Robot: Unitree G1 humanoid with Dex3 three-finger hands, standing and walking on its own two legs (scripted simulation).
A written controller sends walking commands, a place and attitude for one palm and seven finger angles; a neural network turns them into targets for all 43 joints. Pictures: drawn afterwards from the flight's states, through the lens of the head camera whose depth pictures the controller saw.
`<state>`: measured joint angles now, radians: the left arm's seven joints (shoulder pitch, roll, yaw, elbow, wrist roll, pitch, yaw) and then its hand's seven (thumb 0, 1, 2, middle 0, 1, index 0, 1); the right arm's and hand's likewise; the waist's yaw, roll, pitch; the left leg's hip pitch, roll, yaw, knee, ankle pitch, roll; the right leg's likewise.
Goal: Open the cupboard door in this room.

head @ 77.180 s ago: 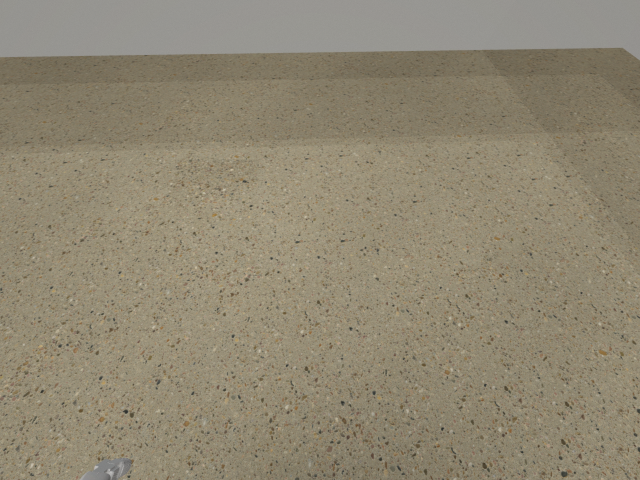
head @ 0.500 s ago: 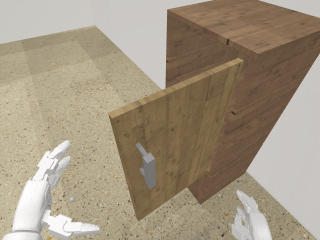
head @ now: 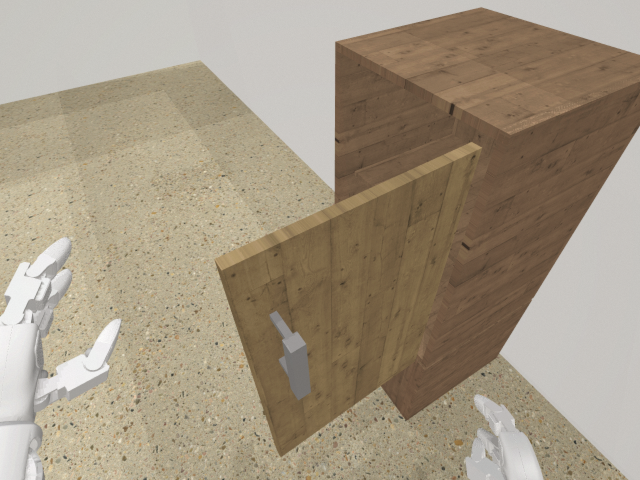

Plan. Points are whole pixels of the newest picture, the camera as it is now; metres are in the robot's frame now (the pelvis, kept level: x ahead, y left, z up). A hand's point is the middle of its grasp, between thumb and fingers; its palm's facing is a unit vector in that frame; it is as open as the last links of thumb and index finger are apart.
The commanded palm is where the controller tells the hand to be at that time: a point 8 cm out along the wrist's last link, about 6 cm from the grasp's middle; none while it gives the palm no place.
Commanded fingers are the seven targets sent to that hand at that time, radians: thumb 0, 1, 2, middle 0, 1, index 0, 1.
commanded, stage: draw the hand back to the body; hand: left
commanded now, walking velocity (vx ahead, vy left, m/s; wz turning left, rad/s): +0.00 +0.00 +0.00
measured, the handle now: (289, 356) +0.26 +0.08 +0.03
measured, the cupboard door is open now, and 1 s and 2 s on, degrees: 93 93 93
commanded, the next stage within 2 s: step back with the hand held close in 0.44 s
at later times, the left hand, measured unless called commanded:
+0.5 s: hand (87, 354) +0.18 +0.24 +0.16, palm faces +0.44 -0.80 -0.41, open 7.5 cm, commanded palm +0.12 +0.28 +0.17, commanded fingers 0.00 0.90 0.90 -0.20 -0.30 -0.20 -0.30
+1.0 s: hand (43, 394) +0.14 +0.27 +0.15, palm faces +0.37 -0.77 -0.52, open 7.4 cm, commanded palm +0.08 +0.30 +0.18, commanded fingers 0.00 0.90 0.90 -0.20 -0.30 -0.20 -0.30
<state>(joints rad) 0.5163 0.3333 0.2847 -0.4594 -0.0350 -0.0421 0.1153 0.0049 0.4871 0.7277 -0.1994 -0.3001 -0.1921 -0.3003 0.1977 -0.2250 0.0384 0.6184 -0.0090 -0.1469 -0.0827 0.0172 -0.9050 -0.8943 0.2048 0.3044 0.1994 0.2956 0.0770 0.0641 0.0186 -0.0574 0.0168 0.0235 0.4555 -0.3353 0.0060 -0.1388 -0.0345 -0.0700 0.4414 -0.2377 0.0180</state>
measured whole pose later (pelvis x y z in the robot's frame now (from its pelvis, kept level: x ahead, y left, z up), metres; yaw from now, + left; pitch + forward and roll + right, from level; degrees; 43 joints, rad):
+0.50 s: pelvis -0.01 -0.01 +0.00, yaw -1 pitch -5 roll -1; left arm 0.48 0.33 0.32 -0.41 -0.05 -0.07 0.11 0.02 0.88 0.90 -0.22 -0.30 -0.21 -0.30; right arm 0.19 -0.22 0.02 0.65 -0.01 -0.13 -0.08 0.02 -0.91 -0.89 0.20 0.30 0.20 0.30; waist 0.07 0.07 0.04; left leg -0.02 0.04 0.03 0.41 -0.30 -0.01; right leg -0.11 -0.01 -0.07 0.40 -0.20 0.00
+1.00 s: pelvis -0.07 +0.01 +0.00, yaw -1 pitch -1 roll +0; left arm 0.56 0.42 0.42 -0.49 -0.03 -0.16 0.14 0.02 0.88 0.90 -0.22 -0.30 -0.21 -0.30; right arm 0.18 -0.22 0.00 0.57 0.00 -0.04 -0.10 0.02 -0.91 -0.89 0.20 0.30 0.20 0.30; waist 0.01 0.00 0.05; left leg -0.26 -0.01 0.06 0.52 -0.25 0.03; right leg -0.34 -0.06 -0.03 0.48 -0.13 0.03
